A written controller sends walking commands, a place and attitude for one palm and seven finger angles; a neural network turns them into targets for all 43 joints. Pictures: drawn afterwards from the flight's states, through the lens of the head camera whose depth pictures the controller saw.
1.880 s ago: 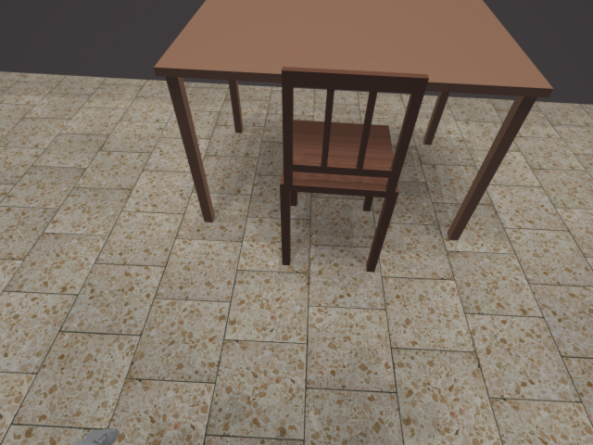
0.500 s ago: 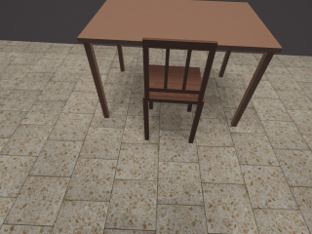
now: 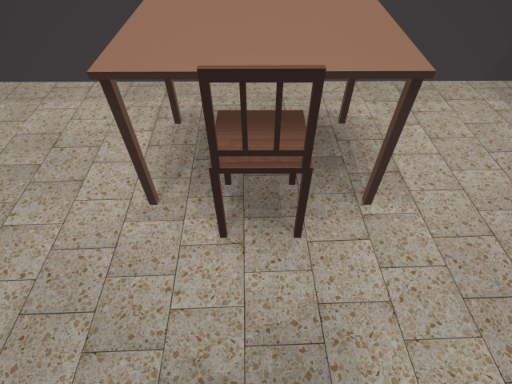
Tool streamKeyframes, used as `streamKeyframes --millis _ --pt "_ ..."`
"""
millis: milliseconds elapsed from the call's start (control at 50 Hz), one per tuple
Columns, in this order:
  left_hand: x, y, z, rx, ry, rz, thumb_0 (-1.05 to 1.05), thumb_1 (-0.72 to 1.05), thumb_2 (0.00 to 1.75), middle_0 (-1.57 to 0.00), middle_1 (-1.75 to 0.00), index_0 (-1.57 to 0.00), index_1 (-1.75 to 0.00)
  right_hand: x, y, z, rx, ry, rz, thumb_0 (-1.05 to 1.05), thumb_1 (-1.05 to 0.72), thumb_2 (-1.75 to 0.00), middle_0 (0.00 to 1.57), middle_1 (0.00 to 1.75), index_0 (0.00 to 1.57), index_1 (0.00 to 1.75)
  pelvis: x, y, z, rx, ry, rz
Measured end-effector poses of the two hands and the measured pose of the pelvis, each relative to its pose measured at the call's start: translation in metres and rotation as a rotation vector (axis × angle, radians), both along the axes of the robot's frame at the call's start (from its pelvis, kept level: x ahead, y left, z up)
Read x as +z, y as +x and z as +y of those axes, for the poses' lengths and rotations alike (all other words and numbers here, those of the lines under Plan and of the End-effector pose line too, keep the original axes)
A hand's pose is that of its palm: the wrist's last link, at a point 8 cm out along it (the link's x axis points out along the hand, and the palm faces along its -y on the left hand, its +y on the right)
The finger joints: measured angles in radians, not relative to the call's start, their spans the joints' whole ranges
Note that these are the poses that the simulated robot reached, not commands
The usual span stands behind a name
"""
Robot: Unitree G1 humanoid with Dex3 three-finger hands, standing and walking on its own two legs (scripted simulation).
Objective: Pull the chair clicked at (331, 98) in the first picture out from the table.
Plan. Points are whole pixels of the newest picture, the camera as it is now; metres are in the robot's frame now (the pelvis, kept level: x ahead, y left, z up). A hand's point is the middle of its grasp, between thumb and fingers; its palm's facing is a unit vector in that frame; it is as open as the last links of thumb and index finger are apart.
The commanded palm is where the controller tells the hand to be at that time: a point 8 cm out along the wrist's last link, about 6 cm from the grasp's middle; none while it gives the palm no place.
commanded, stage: take the last steps up to it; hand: left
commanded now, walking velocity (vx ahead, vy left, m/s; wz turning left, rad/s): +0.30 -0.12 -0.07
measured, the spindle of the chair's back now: (244, 117) +0.89 +0.09 -0.09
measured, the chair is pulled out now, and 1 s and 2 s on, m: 0.00 0.00 0.00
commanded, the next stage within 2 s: come to a stop and stand still in 0.92 s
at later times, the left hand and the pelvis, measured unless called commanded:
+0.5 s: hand out of the picture +0.08 +0.15 -0.18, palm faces +0.05 -0.99 -0.11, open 7.4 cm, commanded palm none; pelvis +0.18 +0.00 -0.01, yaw -3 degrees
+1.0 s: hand (225, 248) +0.44 +0.10 -0.16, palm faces -0.02 -0.98 -0.20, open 7.3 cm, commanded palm none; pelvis +0.37 -0.08 +0.00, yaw -2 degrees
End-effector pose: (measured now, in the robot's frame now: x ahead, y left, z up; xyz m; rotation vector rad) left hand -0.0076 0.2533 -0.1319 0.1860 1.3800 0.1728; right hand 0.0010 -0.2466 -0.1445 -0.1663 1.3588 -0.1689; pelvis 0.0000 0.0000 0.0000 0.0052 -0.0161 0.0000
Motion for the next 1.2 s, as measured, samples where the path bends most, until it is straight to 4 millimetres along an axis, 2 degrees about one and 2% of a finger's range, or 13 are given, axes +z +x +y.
streamKeyframes --millis 60,140,240,360,420,480,580,680,760,860,940,1120,1200 --pt "-0.001 -0.006 -0.023 0.055 -0.014 0.002 0.00 0.91 0.90 -0.20 -0.30 -0.20 -0.30 0.001 -0.001 -0.005 0.001 0.011 0.081 0.00 -0.91 -0.90 0.20 0.30 0.20 0.30 0.002 0.016 -0.009 0.012 -0.005 0.004" --pt "0.003 -0.021 -0.051 0.085 -0.050 0.096 0.00 0.91 0.90 -0.20 -0.30 -0.20 -0.30 0.008 0.031 -0.007 -0.007 0.022 0.064 0.01 -0.91 -0.90 0.20 0.30 0.20 0.30 0.009 0.038 -0.015 0.005 -0.003 0.014" --pt "0.007 -0.025 -0.077 0.099 -0.102 0.214 0.00 0.91 0.90 -0.21 -0.30 -0.20 -0.30 0.013 0.098 0.001 -0.015 0.040 -0.035 0.01 -0.91 -0.90 0.20 0.30 0.19 0.30 0.012 0.070 -0.017 -0.009 -0.008 0.028" --pt "0.000 0.000 -0.083 0.135 -0.134 0.279 0.00 0.91 0.90 -0.21 -0.30 -0.20 -0.30 0.013 0.196 0.024 0.036 0.061 -0.144 0.01 -0.91 -0.90 0.19 0.30 0.19 0.30 0.004 0.119 -0.010 -0.015 -0.023 0.029" --pt "-0.012 0.024 -0.075 0.137 -0.144 0.295 0.00 0.91 0.90 -0.21 -0.30 -0.20 -0.30 0.008 0.243 0.036 0.046 0.051 -0.221 0.00 -0.91 -0.90 0.20 0.30 0.19 0.30 -0.007 0.148 -0.002 -0.027 -0.029 0.020" --pt "-0.021 0.067 -0.061 0.097 -0.142 0.274 0.00 0.91 0.90 -0.21 -0.30 -0.20 -0.30 0.009 0.262 0.040 0.012 0.039 -0.265 0.00 -0.91 -0.90 0.20 0.30 0.20 0.30 -0.010 0.170 0.002 -0.053 -0.010 0.006" --pt "-0.016 0.180 -0.038 0.027 -0.107 0.082 0.01 0.91 0.90 -0.20 -0.30 -0.20 -0.30 0.026 0.263 0.018 -0.065 -0.030 -0.237 -0.04 -0.96 -0.90 0.20 0.30 0.20 0.30 0.006 0.205 0.001 -0.061 -0.002 0.005" --pt "-0.001 0.287 -0.032 -0.027 -0.068 -0.103 0.01 0.93 0.90 -0.20 -0.30 -0.20 -0.30 0.030 0.252 -0.004 -0.075 -0.045 -0.116 -0.03 -0.95 -0.90 0.20 0.30 0.20 0.30 0.014 0.240 -0.009 -0.059 -0.005 0.013" --pt "0.008 0.357 -0.040 -0.082 -0.041 -0.169 0.01 0.93 0.90 -0.20 -0.30 -0.19 -0.30 0.024 0.242 -0.017 -0.118 -0.022 -0.017 -0.02 -0.93 -0.90 0.20 0.30 0.20 0.30 0.014 0.270 -0.026 -0.057 -0.001 0.014" --pt "0.006 0.428 -0.067 -0.133 -0.011 -0.230 0.01 0.92 0.90 -0.20 -0.30 -0.20 -0.30 0.005 0.239 -0.038 -0.161 0.024 0.112 0.00 -0.92 -0.90 0.20 0.30 0.20 0.30 -0.001 0.316 -0.058 -0.045 0.010 0.017" --pt "0.003 0.447 -0.089 -0.101 -0.015 -0.236 0.00 0.92 0.90 -0.20 -0.30 -0.20 -0.30 0.000 0.268 -0.054 -0.143 0.033 0.165 0.00 -0.91 -0.90 0.20 0.30 0.19 0.30 -0.003 0.344 -0.072 -0.036 -0.017 0.013" --pt "-0.009 0.430 -0.109 -0.012 -0.059 -0.036 0.00 0.94 0.90 -0.20 -0.30 -0.20 -0.30 0.017 0.419 -0.062 -0.046 -0.011 -0.046 0.01 -0.92 -0.90 0.19 0.30 0.19 0.30 0.008 0.406 -0.076 -0.023 -0.049 0.024" --pt "-0.023 0.430 -0.110 0.029 -0.090 0.034 0.00 0.93 0.90 -0.20 -0.30 -0.20 -0.30 0.020 0.470 -0.058 -0.015 -0.043 -0.104 0.01 -0.94 -0.90 0.19 0.30 0.19 0.30 0.003 0.428 -0.070 -0.035 -0.046 0.006"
